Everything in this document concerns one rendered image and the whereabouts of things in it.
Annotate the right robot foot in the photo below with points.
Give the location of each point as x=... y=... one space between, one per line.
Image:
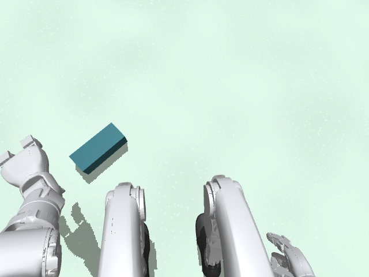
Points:
x=208 y=270

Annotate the carton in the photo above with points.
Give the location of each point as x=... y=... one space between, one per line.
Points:
x=99 y=148

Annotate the left robot arm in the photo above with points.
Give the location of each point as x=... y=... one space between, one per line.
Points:
x=30 y=243

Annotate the right robot hand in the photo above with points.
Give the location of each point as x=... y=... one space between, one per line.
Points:
x=293 y=264

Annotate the left robot hand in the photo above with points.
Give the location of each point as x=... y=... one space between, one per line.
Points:
x=32 y=159

